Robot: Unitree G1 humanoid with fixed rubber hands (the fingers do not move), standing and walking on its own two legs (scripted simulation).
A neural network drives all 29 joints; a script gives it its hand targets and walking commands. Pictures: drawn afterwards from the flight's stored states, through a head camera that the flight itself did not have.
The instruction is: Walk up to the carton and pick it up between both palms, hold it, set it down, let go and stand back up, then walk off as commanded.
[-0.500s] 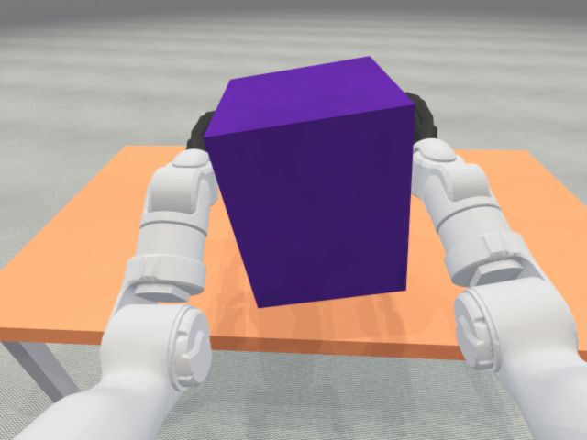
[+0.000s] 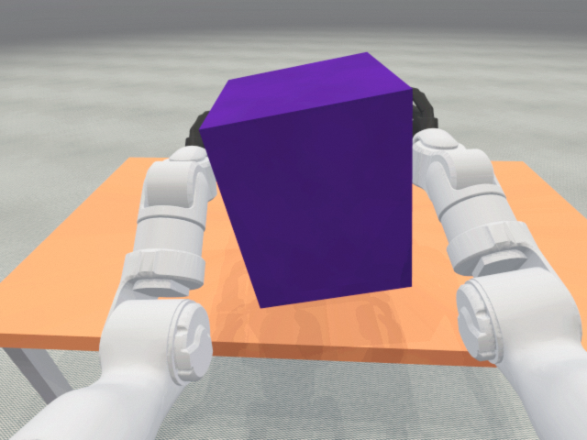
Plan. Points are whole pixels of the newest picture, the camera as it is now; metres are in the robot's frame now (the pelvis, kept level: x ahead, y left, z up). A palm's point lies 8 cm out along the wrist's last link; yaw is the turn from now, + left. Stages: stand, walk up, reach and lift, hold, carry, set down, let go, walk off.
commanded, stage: hold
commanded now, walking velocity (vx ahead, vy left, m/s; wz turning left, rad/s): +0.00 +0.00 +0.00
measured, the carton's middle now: (314, 177) +0.38 -0.02 +0.25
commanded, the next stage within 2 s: none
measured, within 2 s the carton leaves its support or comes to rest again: neither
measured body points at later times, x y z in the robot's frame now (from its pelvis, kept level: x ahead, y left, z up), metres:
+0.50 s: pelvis +0.00 +0.00 +0.00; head -0.10 -0.01 +0.44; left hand +0.38 +0.13 +0.29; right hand +0.39 -0.17 +0.31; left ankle +0.03 +0.12 -0.75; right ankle +0.03 -0.16 -0.75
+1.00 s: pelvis +0.00 +0.00 +0.00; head -0.09 -0.01 +0.44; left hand +0.39 +0.13 +0.29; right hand +0.40 -0.17 +0.30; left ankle +0.03 +0.12 -0.75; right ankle +0.03 -0.16 -0.75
